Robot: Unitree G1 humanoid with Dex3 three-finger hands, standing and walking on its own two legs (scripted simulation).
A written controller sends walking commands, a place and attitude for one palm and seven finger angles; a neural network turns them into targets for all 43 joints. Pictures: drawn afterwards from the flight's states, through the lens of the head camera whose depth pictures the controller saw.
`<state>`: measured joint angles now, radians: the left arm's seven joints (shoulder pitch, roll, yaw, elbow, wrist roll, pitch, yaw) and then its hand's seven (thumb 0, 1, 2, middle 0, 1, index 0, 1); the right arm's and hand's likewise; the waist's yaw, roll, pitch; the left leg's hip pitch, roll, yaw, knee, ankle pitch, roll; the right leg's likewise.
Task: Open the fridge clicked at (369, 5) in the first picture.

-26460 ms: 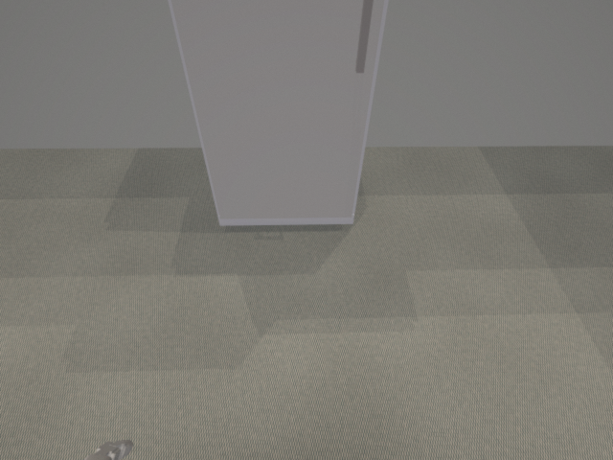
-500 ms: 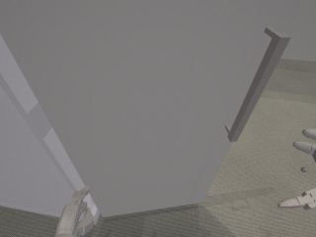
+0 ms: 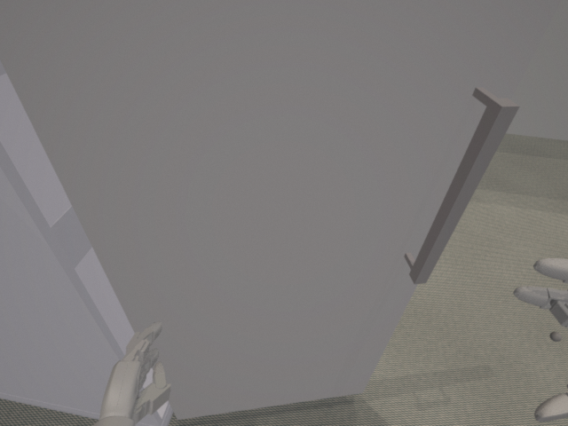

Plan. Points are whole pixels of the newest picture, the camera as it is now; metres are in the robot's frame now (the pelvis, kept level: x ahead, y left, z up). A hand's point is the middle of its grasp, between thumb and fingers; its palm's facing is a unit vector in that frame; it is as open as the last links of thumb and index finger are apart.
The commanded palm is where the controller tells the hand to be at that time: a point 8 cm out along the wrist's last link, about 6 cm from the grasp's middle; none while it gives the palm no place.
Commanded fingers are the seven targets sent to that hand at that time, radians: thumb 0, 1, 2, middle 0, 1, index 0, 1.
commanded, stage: draw the hand back to the body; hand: right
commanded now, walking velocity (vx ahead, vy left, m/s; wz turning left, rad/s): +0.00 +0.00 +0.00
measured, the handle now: (444, 200) +0.39 -0.23 +0.16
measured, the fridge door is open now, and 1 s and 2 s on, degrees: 72 72 72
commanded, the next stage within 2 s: step back with the hand held close in 1.24 s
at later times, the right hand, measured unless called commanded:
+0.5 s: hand out of the picture +0.18 -0.29 +0.15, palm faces +0.49 +0.78 -0.38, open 12.4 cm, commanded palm +0.13 -0.32 +0.17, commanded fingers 0.00 -0.28 -0.60 0.22 0.66 0.22 0.66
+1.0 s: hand (554, 313) +0.20 -0.28 +0.17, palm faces +0.47 +0.80 -0.37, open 7.8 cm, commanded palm +0.15 -0.31 +0.19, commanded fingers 0.00 -0.90 -0.90 0.20 0.30 0.20 0.30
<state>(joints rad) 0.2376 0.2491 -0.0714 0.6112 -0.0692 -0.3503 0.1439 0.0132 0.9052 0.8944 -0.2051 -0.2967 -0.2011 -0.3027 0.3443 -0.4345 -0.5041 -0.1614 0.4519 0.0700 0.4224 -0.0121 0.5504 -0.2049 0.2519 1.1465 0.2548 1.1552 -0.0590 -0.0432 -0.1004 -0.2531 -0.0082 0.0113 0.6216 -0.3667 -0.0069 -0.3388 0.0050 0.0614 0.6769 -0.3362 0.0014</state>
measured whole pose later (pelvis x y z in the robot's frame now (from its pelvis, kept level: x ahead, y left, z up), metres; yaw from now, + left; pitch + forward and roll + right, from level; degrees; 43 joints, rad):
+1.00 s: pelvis +0.01 +0.00 +0.01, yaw +0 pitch -3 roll +0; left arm 0.19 0.23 -0.03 0.64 0.00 -0.17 0.10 0.01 0.91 0.89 -0.20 -0.30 -0.20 -0.30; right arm 0.42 -0.36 -0.36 -0.35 0.08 -0.07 -0.11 0.01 -0.79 -0.85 0.21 0.36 0.21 0.37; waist -0.07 -0.04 -0.01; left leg -0.12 0.01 -0.01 0.49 -0.31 -0.02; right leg -0.19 0.02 0.04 0.52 -0.27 -0.01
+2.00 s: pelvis -0.07 -0.01 +0.00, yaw -1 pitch +0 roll +2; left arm 0.20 0.20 -0.03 0.59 0.00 -0.10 0.08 0.01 0.91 0.89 -0.21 -0.30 -0.20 -0.30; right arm 0.49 -0.38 -0.42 -0.51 0.04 -0.20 -0.14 0.01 -0.89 -0.90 0.21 0.30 0.21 0.31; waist -0.03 -0.01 0.03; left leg -0.34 0.01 0.02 0.57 -0.22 -0.02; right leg -0.45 0.02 0.05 0.69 -0.34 -0.02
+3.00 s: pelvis -0.31 -0.02 +0.01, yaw -3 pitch -2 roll +1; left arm 0.27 0.18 -0.02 0.64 0.00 -0.10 0.06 0.01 0.90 0.89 -0.21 -0.30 -0.20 -0.30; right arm 0.53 -0.45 -0.44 -0.51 0.04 -0.19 -0.13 0.01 -0.89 -0.90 0.21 0.30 0.21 0.31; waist -0.01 0.03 -0.02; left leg -0.23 -0.02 0.08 0.51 -0.26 0.06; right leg -0.46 0.01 0.01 0.86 -0.41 -0.01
